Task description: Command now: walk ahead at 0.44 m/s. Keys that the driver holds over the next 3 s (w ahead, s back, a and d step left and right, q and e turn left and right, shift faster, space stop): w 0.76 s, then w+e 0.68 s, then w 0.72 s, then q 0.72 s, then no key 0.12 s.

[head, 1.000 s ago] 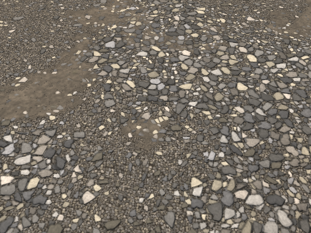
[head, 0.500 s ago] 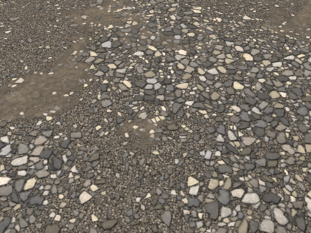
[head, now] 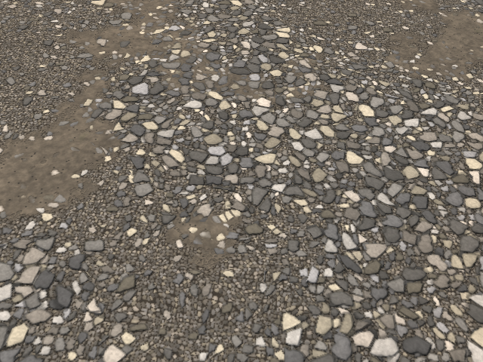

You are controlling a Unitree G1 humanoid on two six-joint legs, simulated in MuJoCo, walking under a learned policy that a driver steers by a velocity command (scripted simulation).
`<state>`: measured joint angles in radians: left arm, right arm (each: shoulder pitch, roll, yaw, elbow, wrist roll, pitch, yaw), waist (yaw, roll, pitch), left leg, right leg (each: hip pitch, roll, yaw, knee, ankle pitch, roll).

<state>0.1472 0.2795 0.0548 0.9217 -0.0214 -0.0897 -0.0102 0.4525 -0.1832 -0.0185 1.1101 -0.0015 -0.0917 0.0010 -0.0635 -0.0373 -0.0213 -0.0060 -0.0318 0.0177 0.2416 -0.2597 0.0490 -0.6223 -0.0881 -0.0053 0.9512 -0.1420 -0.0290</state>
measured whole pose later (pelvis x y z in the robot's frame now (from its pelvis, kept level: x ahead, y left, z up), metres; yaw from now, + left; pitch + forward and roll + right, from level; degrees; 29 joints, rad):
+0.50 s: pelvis +0.29 -0.06 +0.00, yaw +0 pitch +0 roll -2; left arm 0.31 0.24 0.04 1.00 0.00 -0.10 -0.03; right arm 0.17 -0.27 -0.06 0.92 0.01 -0.08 -0.02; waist 0.04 0.04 0.01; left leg -0.66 0.14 -0.04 1.02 -0.16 0.02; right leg -0.13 0.08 -0.07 0.27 -0.15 -0.08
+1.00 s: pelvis +0.58 +0.01 +0.00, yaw -5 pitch +1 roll +1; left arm 0.22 0.28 0.07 0.94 -0.04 -0.06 0.01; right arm 0.26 -0.24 -0.06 0.94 -0.02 -0.11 0.02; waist -0.02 -0.05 0.02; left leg -0.16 -0.04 0.14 0.31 -0.17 0.06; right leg -0.60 -0.10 0.07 1.10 -0.24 -0.04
